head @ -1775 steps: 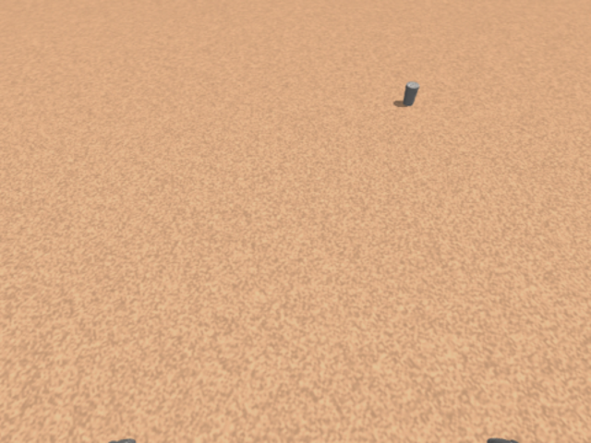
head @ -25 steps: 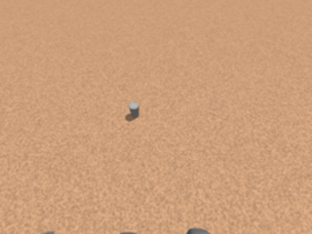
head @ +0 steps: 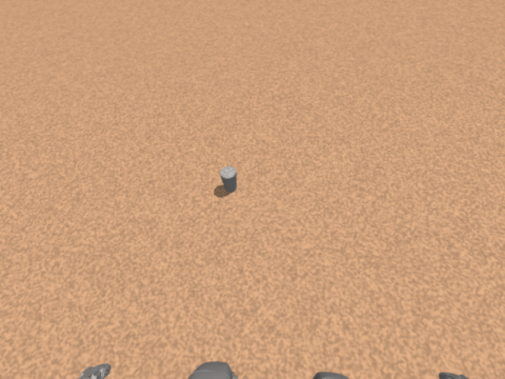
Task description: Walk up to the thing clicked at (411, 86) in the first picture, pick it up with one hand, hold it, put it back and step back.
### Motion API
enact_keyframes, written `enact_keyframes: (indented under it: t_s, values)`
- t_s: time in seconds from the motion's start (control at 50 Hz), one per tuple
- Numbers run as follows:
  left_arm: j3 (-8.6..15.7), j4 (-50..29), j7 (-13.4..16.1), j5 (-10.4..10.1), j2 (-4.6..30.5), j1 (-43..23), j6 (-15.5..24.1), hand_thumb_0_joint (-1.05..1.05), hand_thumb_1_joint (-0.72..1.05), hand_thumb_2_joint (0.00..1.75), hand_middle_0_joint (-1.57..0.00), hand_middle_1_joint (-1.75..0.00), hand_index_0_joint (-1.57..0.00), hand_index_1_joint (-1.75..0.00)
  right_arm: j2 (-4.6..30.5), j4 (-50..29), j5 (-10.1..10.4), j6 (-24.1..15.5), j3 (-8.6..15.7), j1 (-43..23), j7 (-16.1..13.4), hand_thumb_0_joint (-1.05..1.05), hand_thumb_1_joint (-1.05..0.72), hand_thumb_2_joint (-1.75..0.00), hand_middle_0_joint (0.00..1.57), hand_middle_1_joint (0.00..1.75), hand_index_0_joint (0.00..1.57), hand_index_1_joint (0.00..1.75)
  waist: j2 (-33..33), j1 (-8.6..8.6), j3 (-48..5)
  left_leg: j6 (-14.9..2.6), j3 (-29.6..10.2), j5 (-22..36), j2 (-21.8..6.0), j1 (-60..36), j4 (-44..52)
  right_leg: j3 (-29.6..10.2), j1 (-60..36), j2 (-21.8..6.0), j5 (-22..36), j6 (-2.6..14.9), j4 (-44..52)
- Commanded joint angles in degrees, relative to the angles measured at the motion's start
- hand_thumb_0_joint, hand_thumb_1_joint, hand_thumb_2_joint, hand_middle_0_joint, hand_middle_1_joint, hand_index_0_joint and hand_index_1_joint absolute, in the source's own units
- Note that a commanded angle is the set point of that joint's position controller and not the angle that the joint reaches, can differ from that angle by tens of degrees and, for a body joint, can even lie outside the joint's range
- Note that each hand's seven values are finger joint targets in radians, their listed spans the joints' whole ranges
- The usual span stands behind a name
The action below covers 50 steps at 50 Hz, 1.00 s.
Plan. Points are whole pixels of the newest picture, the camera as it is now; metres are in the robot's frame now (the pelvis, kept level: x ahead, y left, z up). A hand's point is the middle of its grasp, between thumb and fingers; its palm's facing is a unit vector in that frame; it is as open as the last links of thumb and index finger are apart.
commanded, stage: step back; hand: left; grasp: from above
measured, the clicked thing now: (229, 180) +1.01 +0.19 -0.70
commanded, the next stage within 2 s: stand in 0.26 s
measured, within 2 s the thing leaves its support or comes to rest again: neither
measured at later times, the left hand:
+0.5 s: hand out of the picture +0.10 +0.26 -0.14, palm faces -0.02 -0.94 -0.34, open 7.4 cm
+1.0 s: hand out of the picture +0.10 +0.25 -0.14, palm faces -0.06 -0.94 -0.34, open 7.4 cm
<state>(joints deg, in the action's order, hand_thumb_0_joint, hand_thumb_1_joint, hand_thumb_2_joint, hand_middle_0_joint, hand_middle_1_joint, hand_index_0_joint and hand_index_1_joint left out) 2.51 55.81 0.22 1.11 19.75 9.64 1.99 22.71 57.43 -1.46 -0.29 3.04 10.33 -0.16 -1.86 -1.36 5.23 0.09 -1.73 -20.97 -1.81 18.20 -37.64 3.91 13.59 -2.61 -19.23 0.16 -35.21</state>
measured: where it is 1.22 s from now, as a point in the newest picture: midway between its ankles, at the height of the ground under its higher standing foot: outside the picture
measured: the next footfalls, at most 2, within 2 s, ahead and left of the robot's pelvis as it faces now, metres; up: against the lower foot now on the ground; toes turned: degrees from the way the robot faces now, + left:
left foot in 0.02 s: +0.08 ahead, +0.15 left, +0.00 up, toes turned +0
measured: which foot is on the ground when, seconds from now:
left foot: up 0.00-0.00, down 0.02-1.00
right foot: down 0.00-1.00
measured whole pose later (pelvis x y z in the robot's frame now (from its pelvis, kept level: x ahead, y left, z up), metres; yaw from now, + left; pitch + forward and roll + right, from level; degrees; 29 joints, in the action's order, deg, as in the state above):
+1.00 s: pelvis +0.01 +0.00 +0.02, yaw -2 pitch -3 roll +0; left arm 0.0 64.9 -0.4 0.2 20.2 5.9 0.8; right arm 19.9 66.2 -0.9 -0.7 0.5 6.6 0.7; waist -0.1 0.5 3.1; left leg 2.2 1.4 -8.0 -3.0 7.7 -18.2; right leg 0.9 4.9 -1.0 -11.5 -0.7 -18.8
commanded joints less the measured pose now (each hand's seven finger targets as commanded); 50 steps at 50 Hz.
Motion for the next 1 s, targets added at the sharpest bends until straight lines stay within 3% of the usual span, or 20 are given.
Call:
enact_keyframes:
  t_s: [0.0, 0.02, 0.04, 0.06, 0.08, 0.1, 0.14, 0.18, 0.22, 0.24, 0.3, 0.42, 0.7, 0.76, 0.86, 0.98]
  values:
    - [2.86, -5.02, 1.11, -0.76, 14.22, -4.11, 0.38, 0.00, 0.90, 0.90, -0.20, -0.30, -0.20, -0.30, 9.47, -0.87, -0.18, -1.09, 2.54, 2.31, -0.85, 0.00, -0.90, -0.90, 0.20, 0.30, 0.20, 0.30, 6.89, 2.16, -8.48, -1.83, 0.14, 24.11, -0.77, -10.45, 9.52, -5.91, 1.38, -6.70, 28.74, 3.27, -0.75]
    - [2.52, -5.19, 1.14, -1.06, 12.75, -3.12, 0.09, 0.00, 0.90, 0.90, -0.20, -0.30, -0.20, -0.30, 11.68, -1.26, -0.38, -1.22, 2.86, 1.33, -1.08, 0.00, -0.90, -0.90, 0.20, 0.30, 0.20, 0.30, 1.69, 1.39, -10.26, -4.00, -5.68, 29.44, -6.57, -12.22, 10.19, -4.45, 3.30, -3.91, 21.56, 1.95, -3.34]
    - [2.10, -4.53, 1.09, -1.66, 11.95, -3.17, -0.51, 0.00, 0.90, 0.90, -0.20, -0.30, -0.20, -0.30, 13.57, -2.36, -0.07, -1.30, 2.78, -2.54, -1.06, 0.00, -0.90, -0.90, 0.20, 0.30, 0.20, 0.30, -2.22, 0.49, -10.38, -8.43, -12.68, 24.35, -11.91, -7.04, 12.92, -2.84, 2.02, 0.69, 6.81, 0.52, -5.08]
    - [2.40, -2.85, 1.34, -1.76, 12.61, -2.34, -0.88, 0.00, 0.90, 0.90, -0.20, -0.30, -0.20, -0.30, 14.57, -2.51, 0.59, -1.13, 2.60, -5.20, -0.84, 0.00, -0.90, -0.90, 0.20, 0.30, 0.20, 0.30, -4.96, -0.14, -9.40, -11.20, -14.23, 20.80, -14.48, -1.84, 13.65, -2.85, -2.24, 1.33, -2.27, 0.99, -4.35]
    - [2.14, -2.16, 1.27, -1.33, 12.79, -2.78, -0.88, 0.00, 0.90, 0.90, -0.20, -0.30, -0.20, -0.30, 13.88, -2.30, 0.19, -0.88, 2.44, -7.39, -0.74, 0.00, -0.90, -0.90, 0.20, 0.30, 0.20, 0.30, -5.35, -0.31, -7.91, -10.57, -12.64, 17.24, -13.54, 1.32, 14.61, -3.05, -4.82, 0.99, -3.94, 1.19, -2.09]
    - [2.02, -1.53, 1.07, -0.99, 12.43, -2.72, -0.79, 0.00, 0.90, 0.90, -0.20, -0.30, -0.20, -0.30, 12.99, -1.90, -0.01, -0.73, 1.99, -8.11, -0.71, 0.00, -0.90, -0.90, 0.20, 0.30, 0.20, 0.30, -5.64, -0.70, -7.17, -8.50, -10.00, 15.22, -11.40, 1.17, 14.48, -3.69, -4.93, 0.62, -1.40, 1.44, 1.28]
    - [2.24, 0.28, 1.00, -0.81, 13.87, 0.26, -0.16, 0.00, 0.90, 0.90, -0.20, -0.30, -0.20, -0.30, 10.60, -2.11, 0.32, -0.65, 1.25, -10.11, -0.70, 0.00, -0.90, -0.90, 0.20, 0.30, 0.20, 0.30, -4.99, -1.44, -8.15, -4.74, -6.15, 15.25, -7.93, -0.96, 11.27, -5.86, -5.07, -1.95, 8.86, 1.93, 5.04]
    - [2.48, 0.39, 0.79, -0.76, 15.06, -2.53, 0.06, 0.00, 0.90, 0.90, -0.20, -0.30, -0.20, -0.30, 9.65, -0.86, 0.48, -0.55, 0.97, -9.19, -0.61, 0.00, -0.90, -0.90, 0.20, 0.30, 0.20, 0.30, -2.62, 0.26, -7.95, -2.67, -4.23, 13.33, -5.31, -2.73, 10.39, -8.95, -3.55, -3.91, 12.01, 2.47, 7.73]
    - [2.09, 0.59, 0.80, -0.74, 14.69, -4.15, 0.15, 0.00, 0.90, 0.90, -0.20, -0.30, -0.20, -0.30, 9.47, 0.30, 0.51, -0.66, 0.80, -9.50, -0.40, 0.00, -0.90, -0.90, 0.20, 0.30, 0.20, 0.30, -2.19, 0.54, -8.79, -2.83, -4.43, 15.39, -6.08, -6.34, 12.13, -8.47, -2.75, -3.94, 13.74, 2.35, 8.18]
    - [0.24, 2.34, 0.18, -1.17, 11.30, -3.77, 0.02, 0.00, 0.90, 0.90, -0.20, -0.30, -0.20, -0.30, 9.81, 0.69, 1.03, -1.24, 0.14, -7.80, -0.02, 0.00, -0.90, -0.90, 0.20, 0.30, 0.20, 0.30, -2.83, 1.19, -9.28, -2.59, -5.92, 15.58, -6.45, -7.67, 14.86, -7.86, -4.09, -3.49, 11.12, 1.69, 10.05]
    - [0.08, 3.22, 0.05, -1.05, 12.30, -4.77, 0.24, 0.00, 0.90, 0.90, -0.20, -0.30, -0.20, -0.30, 9.41, 1.52, 0.99, -1.78, 0.14, -9.36, 0.13, 0.00, -0.90, -0.90, 0.20, 0.30, 0.20, 0.30, -1.00, 1.16, -8.84, -2.24, -5.31, 20.41, -6.82, -10.64, 15.68, -7.36, -4.57, -3.50, 14.02, 1.08, 12.14]
    - [-0.33, 4.72, 0.00, -0.89, 12.75, -6.31, 0.65, 0.00, 0.90, 0.90, -0.20, -0.30, -0.20, -0.30, 9.11, 2.64, 1.17, -1.93, -0.04, -9.94, 0.21, 0.00, -0.90, -0.90, 0.20, 0.30, 0.20, 0.30, 1.71, 1.41, -8.17, -1.46, -3.12, 23.70, -6.17, -13.08, 17.85, -7.65, -6.99, -4.94, 18.51, 0.83, 15.80]
    - [-0.35, 5.91, 0.08, -0.61, 12.81, -6.91, 0.49, 0.00, 0.90, 0.90, -0.20, -0.30, -0.20, -0.30, 8.96, 4.36, 0.90, -1.55, -0.34, -9.75, 0.48, 0.00, -0.90, -0.90, 0.20, 0.30, 0.20, 0.30, 1.36, 1.28, -5.12, -0.18, -2.37, 14.51, -5.74, -11.79, 21.62, -8.26, -6.18, -5.10, 10.22, 0.65, 20.64]
    - [-0.25, 5.89, 0.00, -0.70, 13.25, -6.68, 0.57, 0.00, 0.90, 0.90, -0.20, -0.30, -0.20, -0.30, 8.73, 4.47, 0.94, -1.59, -0.45, -9.26, 0.60, 0.00, -0.90, -0.90, 0.20, 0.30, 0.20, 0.30, 2.10, 1.36, -5.20, -0.15, -2.47, 15.01, -5.83, -12.12, 22.07, -8.51, -5.87, -5.08, 10.08, 0.63, 20.92]
    - [-0.23, 5.58, 0.03, -0.79, 12.98, -6.66, 0.50, 0.00, 0.90, 0.90, -0.20, -0.30, -0.20, -0.30, 9.05, 4.72, 0.91, -1.72, -0.49, -7.97, 0.37, 0.00, -0.90, -0.90, 0.20, 0.30, 0.20, 0.30, 1.91, 1.53, -7.15, -0.12, -2.16, 19.08, -6.21, -12.77, 21.21, -8.36, -7.52, -5.14, 15.21, 0.70, 19.81]
    - [-0.26, 5.85, -0.10, -0.81, 12.95, -6.32, 0.09, 0.00, 0.90, 0.90, -0.20, -0.30, -0.20, -0.30, 9.24, 5.05, 0.93, -1.57, -0.86, -7.21, 0.28, 0.00, -0.90, -0.90, 0.20, 0.30, 0.20, 0.30, 1.39, 1.58, -4.87, -0.10, -2.22, 14.31, -6.00, -11.39, 22.10, -8.56, -5.81, -4.81, 10.34, 0.75, 20.64]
